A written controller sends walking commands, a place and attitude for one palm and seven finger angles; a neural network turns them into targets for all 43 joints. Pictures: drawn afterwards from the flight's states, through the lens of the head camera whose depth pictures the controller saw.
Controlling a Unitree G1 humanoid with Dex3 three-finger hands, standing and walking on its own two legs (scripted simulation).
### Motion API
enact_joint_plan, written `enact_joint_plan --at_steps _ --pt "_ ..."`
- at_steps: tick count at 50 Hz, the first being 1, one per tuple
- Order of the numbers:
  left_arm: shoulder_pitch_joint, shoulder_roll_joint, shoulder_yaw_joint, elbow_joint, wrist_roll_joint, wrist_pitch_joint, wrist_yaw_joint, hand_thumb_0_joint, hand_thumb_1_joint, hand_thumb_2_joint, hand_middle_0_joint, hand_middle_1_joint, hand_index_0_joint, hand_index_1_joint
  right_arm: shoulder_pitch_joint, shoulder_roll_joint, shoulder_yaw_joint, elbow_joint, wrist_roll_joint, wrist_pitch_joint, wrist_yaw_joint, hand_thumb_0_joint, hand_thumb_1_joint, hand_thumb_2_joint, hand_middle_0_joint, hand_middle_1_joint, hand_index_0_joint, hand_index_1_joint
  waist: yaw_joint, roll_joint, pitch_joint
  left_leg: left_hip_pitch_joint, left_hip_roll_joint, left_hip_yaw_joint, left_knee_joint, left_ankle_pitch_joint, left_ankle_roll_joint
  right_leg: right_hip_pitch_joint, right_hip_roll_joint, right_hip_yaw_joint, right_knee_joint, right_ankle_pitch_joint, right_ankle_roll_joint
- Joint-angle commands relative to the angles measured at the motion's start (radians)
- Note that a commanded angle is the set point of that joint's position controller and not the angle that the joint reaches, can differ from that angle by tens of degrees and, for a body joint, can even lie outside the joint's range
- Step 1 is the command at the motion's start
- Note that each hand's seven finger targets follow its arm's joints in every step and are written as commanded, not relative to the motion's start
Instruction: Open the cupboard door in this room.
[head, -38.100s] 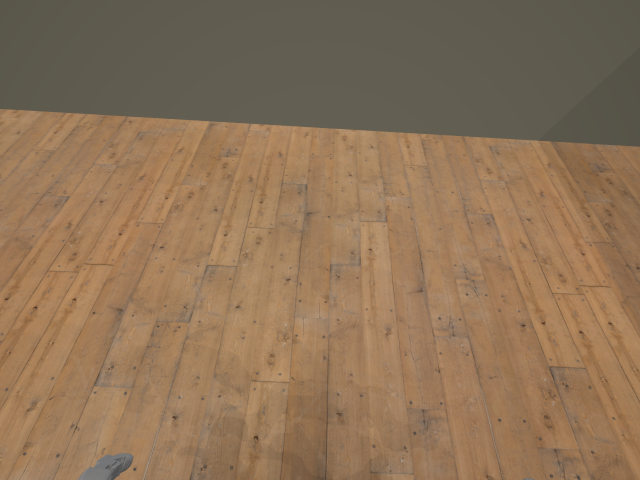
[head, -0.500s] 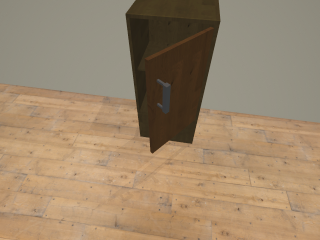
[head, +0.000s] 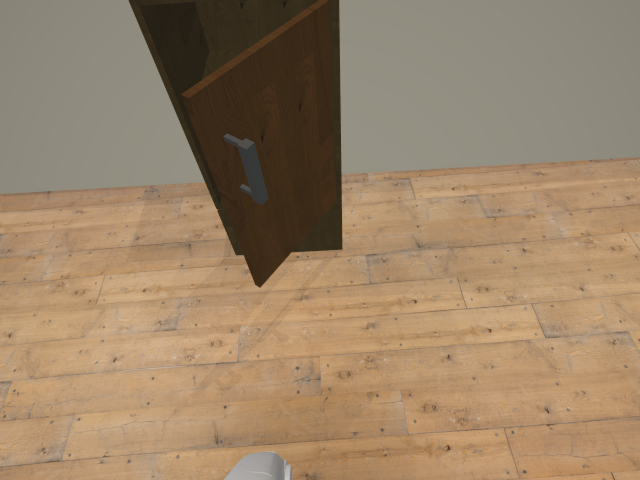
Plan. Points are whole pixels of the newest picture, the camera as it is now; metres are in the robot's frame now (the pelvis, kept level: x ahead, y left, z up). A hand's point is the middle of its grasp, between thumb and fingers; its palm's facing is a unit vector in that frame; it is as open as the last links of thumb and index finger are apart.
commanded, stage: walk to a spot facing it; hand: left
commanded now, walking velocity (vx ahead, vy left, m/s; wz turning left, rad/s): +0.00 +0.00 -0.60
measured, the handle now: (246, 169) +0.62 +0.20 -0.04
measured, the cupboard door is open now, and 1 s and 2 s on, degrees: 53 53 53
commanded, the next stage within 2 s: none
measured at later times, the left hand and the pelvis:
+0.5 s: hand (181, 469) +0.14 +0.23 -0.16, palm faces -0.22 -0.95 -0.22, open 7.4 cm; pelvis +0.01 +0.04 +0.01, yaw -17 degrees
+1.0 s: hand (263, 419) +0.21 +0.12 -0.16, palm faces -0.58 -0.79 -0.21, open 7.4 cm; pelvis +0.03 +0.01 +0.00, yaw -37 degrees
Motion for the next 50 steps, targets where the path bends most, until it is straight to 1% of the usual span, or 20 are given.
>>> enact_joint_plan --at_steps 1,11,14,16,17,18,19,20,24,30,32,33,34,35,37,41,46,48,49,50 --pt "0.067 0.169 0.039 -0.060 -0.004 -0.017 0.025 0.000 0.900 0.900 -0.200 -0.300 -0.200 -0.300 -0.027 -0.066 -0.007 -0.109 0.002 -0.022 0.001 0.000 -0.900 -0.900 0.200 0.300 0.200 0.300 0.006 -0.118 -0.152 -0.164 0.007 -0.093 0.131 0.064 -0.019 0.244 -0.252 0.359 -0.234 0.489 -0.102" --pt "0.107 0.204 0.046 -0.083 0.007 -0.012 0.022 0.000 0.900 0.900 -0.200 -0.300 -0.200 -0.300 -0.118 -0.064 0.001 -0.180 0.015 -0.032 -0.009 0.000 -0.900 -0.900 0.200 0.300 0.200 0.300 0.031 -0.144 -0.167 -0.063 -0.045 -0.108 -0.138 0.021 -0.019 0.253 -0.222 0.464 -0.205 0.608 -0.130" --pt "0.056 0.212 0.048 -0.107 0.006 -0.007 0.015 0.000 0.900 0.900 -0.200 -0.300 -0.200 -0.300 -0.064 -0.065 0.002 -0.179 0.021 -0.038 -0.010 0.000 -0.900 -0.900 0.200 0.300 0.200 0.300 -0.004 -0.147 -0.172 0.071 -0.060 -0.108 -0.302 0.074 -0.007 0.144 -0.192 0.476 -0.191 0.530 -0.101" --pt "0.007 0.194 0.041 -0.124 -0.001 -0.003 0.013 0.000 0.900 0.900 -0.200 -0.300 -0.200 -0.300 0.034 -0.090 -0.001 -0.154 0.022 -0.051 -0.016 0.000 -0.900 -0.900 0.200 0.300 0.200 0.300 -0.053 -0.121 -0.198 0.306 -0.034 -0.115 -0.538 0.223 0.000 -0.006 -0.134 0.427 -0.136 0.382 -0.028" --pt "0.015 0.143 0.031 -0.139 -0.011 -0.002 0.007 0.000 0.900 0.900 -0.200 -0.300 -0.200 -0.300 0.065 -0.156 -0.011 -0.149 0.012 -0.062 -0.023 0.000 -0.900 -0.900 0.200 0.300 0.200 0.300 -0.064 0.048 -0.205 0.441 0.127 -0.283 -0.666 0.192 0.049 -0.180 -0.027 0.332 -0.041 0.123 0.024" --pt "0.023 0.111 0.020 -0.158 -0.018 -0.004 -0.009 0.000 0.900 0.900 -0.200 -0.300 -0.200 -0.300 0.071 -0.245 -0.028 -0.164 -0.005 -0.064 -0.026 0.000 -0.900 -0.900 0.200 0.300 0.200 0.300 -0.055 0.310 -0.182 0.459 0.378 -0.531 -0.753 0.252 0.158 -0.318 0.072 0.135 0.203 -0.283 0.087" --pt "-0.027 0.153 0.025 -0.169 -0.005 -0.004 -0.016 0.000 0.900 0.900 -0.200 -0.300 -0.200 -0.300 0.078 -0.246 -0.021 -0.173 -0.013 -0.059 -0.029 0.000 -0.900 -0.900 0.200 0.300 0.200 0.300 -0.067 0.196 -0.125 0.329 0.448 -0.560 -0.746 0.332 0.238 -0.305 0.019 0.092 0.400 -0.305 0.107" --pt "-0.004 0.151 0.029 -0.186 -0.002 -0.010 -0.023 0.000 0.900 0.900 -0.200 -0.300 -0.200 -0.300 0.013 -0.227 -0.011 -0.206 -0.013 -0.057 -0.032 0.000 -0.900 -0.900 0.200 0.300 0.200 0.300 -0.018 0.104 -0.093 0.229 0.436 -0.488 -0.733 0.353 0.257 -0.274 -0.028 0.073 0.472 -0.257 0.123" --pt "0.003 0.114 0.025 -0.154 -0.003 0.012 -0.044 0.000 0.900 0.900 -0.200 -0.300 -0.200 -0.300 0.016 -0.159 0.010 -0.194 -0.021 -0.064 -0.026 0.000 -0.900 -0.900 0.200 0.300 0.200 0.300 0.000 0.186 -0.120 0.262 0.229 -0.147 -0.631 0.667 0.163 -0.256 -0.042 0.008 0.534 -0.140 0.134" --pt "-0.059 0.101 0.004 -0.172 -0.006 0.003 -0.055 0.000 0.900 0.900 -0.200 -0.300 -0.200 -0.300 0.106 -0.204 -0.009 -0.159 -0.020 -0.057 -0.012 0.000 -0.900 -0.900 0.200 0.300 0.200 0.300 -0.047 0.207 -0.158 0.320 0.248 -0.055 -0.555 0.707 0.139 -0.102 -0.034 -0.110 0.176 -0.128 0.111" --pt "-0.009 0.116 0.008 -0.155 -0.009 0.000 -0.054 0.000 0.900 0.900 -0.200 -0.300 -0.200 -0.300 0.094 -0.214 -0.013 -0.158 -0.014 -0.053 -0.008 0.000 -0.900 -0.900 0.200 0.300 0.200 0.300 -0.014 0.167 -0.160 0.251 0.245 -0.033 -0.480 0.631 0.103 0.048 -0.032 -0.108 -0.003 -0.005 0.087" --pt "0.055 0.150 0.017 -0.133 -0.006 -0.007 -0.050 0.000 0.900 0.900 -0.200 -0.300 -0.200 -0.300 0.083 -0.208 -0.016 -0.163 -0.006 -0.052 -0.005 0.000 -0.900 -0.900 0.200 0.300 0.200 0.300 0.022 0.077 -0.174 0.163 0.205 0.004 -0.367 0.523 0.057 0.191 -0.050 -0.078 -0.136 0.139 0.069" --pt "0.123 0.273 0.040 -0.115 0.009 -0.019 -0.033 0.000 0.900 0.900 -0.200 -0.300 -0.200 -0.300 0.083 -0.133 -0.004 -0.190 0.009 -0.049 0.001 0.000 -0.900 -0.900 0.200 0.300 0.200 0.300 0.051 -0.260 -0.208 -0.061 0.077 0.110 -0.127 0.142 -0.019 0.358 -0.299 0.273 -0.270 0.387 -0.017" --pt "0.170 0.350 0.053 -0.101 0.000 -0.016 -0.013 0.000 0.900 0.900 -0.200 -0.300 -0.200 -0.300 0.016 -0.105 0.010 -0.235 0.007 -0.041 0.003 0.000 -0.900 -0.900 0.200 0.300 0.200 0.300 0.093 -0.394 -0.201 -0.166 0.005 0.030 0.082 -0.213 -0.033 0.312 -0.454 0.462 -0.275 0.619 -0.125" --pt "0.099 0.293 0.045 -0.120 -0.005 -0.007 0.001 0.000 0.900 0.900 -0.200 -0.300 -0.200 -0.300 0.011 -0.115 0.007 -0.212 0.012 -0.036 0.004 0.000 -0.900 -0.900 0.200 0.300 0.200 0.300 0.058 -0.257 -0.151 -0.224 0.048 -0.082 0.188 -0.098 -0.022 0.244 -0.385 0.406 -0.281 0.318 -0.168" --pt "-0.013 0.226 0.026 -0.148 0.002 -0.009 0.010 0.000 0.900 0.900 -0.200 -0.300 -0.200 -0.300 0.034 -0.094 0.008 -0.170 0.007 -0.033 0.009 0.000 -0.900 -0.900 0.200 0.300 0.200 0.300 -0.005 -0.193 -0.165 -0.072 0.025 -0.048 0.038 0.021 -0.041 0.134 -0.260 0.266 -0.216 0.438 -0.119" --pt "-0.012 0.244 0.032 -0.144 0.006 -0.007 -0.003 0.000 0.900 0.900 -0.200 -0.300 -0.200 -0.300 0.076 -0.072 0.008 -0.168 0.005 -0.042 0.015 0.000 -0.900 -0.900 0.200 0.300 0.200 0.300 -0.013 -0.182 -0.141 0.080 -0.030 -0.014 -0.250 0.061 -0.031 0.038 -0.229 0.346 -0.257 0.066 -0.108" --pt "-0.057 0.226 0.028 -0.155 0.001 -0.004 -0.014 0.000 0.900 0.900 -0.200 -0.300 -0.200 -0.300 0.147 -0.091 0.005 -0.149 0.001 -0.057 0.014 0.000 -0.900 -0.900 0.200 0.300 0.200 0.300 -0.060 -0.186 -0.109 0.268 -0.042 -0.003 -0.417 0.124 -0.023 -0.145 -0.180 0.345 -0.256 -0.235 -0.070" --pt "-0.077 0.181 0.018 -0.171 -0.001 -0.004 -0.021 0.000 0.900 0.900 -0.200 -0.300 -0.200 -0.300 0.224 -0.133 -0.003 -0.128 -0.004 -0.067 0.006 0.000 -0.900 -0.900 0.200 0.300 0.200 0.300 -0.099 -0.072 -0.106 0.408 0.020 -0.073 -0.560 0.050 0.001 -0.291 -0.112 0.291 -0.169 -0.335 -0.026" --pt "-0.075 0.108 0.001 -0.196 -0.007 -0.004 -0.029 0.000 0.900 0.900 -0.200 -0.300 -0.200 -0.300 0.308 -0.233 -0.025 -0.108 -0.021 -0.076 -0.001 0.000 -0.900 -0.900 0.200 0.300 0.200 0.300 -0.135 0.251 -0.125 0.496 0.262 -0.391 -0.725 -0.235 0.075 -0.454 0.038 0.133 0.141 -0.384 0.034"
